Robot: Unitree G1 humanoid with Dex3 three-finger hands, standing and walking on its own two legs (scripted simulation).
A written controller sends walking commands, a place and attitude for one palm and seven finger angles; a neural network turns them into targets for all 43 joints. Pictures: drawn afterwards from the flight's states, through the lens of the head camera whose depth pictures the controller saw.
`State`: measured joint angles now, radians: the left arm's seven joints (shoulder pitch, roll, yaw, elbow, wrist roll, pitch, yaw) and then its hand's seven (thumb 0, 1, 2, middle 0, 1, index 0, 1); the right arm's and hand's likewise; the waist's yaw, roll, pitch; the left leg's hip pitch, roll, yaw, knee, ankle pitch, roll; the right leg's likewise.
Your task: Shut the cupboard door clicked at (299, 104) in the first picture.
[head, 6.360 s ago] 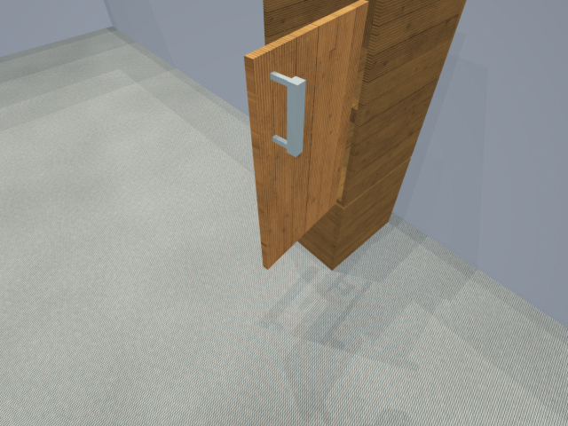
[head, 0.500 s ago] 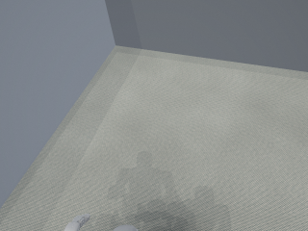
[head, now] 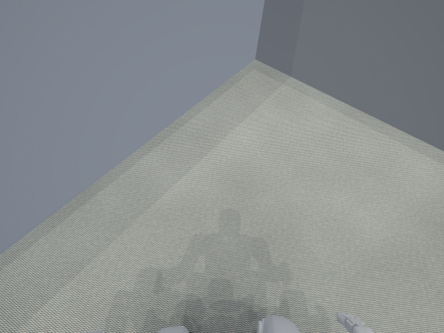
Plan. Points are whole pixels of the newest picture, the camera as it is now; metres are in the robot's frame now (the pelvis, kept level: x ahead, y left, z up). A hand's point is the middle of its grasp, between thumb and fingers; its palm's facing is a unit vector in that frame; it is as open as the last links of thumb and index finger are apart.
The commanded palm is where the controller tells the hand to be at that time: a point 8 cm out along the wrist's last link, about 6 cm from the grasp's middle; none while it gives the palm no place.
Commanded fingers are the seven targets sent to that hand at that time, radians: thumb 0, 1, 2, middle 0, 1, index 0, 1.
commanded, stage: walk to a spot facing it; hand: left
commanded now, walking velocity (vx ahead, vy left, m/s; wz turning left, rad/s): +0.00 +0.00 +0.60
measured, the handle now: out of the picture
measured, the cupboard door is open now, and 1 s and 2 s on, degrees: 97 97 97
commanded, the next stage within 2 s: none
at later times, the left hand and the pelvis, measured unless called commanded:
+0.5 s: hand out of the picture +0.03 +0.13 -0.15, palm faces +0.33 -0.91 -0.27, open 7.3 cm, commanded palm none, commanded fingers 0.00 0.90 0.90 -0.20 -0.30 -0.20 -0.30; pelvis +0.02 -0.08 +0.01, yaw +20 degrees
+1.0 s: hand out of the picture -0.01 +0.17 -0.15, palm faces +0.58 -0.77 -0.26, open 7.4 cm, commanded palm none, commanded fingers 0.00 0.90 0.90 -0.20 -0.30 -0.20 -0.30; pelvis +0.03 -0.06 +0.01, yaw +36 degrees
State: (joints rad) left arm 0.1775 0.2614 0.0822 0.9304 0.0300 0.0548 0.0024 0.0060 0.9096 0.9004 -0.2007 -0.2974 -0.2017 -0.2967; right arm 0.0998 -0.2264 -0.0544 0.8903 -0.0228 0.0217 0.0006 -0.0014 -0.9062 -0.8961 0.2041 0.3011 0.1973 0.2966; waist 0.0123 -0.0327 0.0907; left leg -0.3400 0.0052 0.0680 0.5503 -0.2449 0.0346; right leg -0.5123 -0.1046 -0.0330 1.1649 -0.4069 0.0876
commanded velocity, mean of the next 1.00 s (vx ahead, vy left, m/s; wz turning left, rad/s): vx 0.00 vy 0.00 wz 0.60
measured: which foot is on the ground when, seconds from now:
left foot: down 0.00-0.20, up 0.22-0.66, down 0.68-1.00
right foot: up 0.00-0.18, down 0.20-0.68, up 0.70-1.00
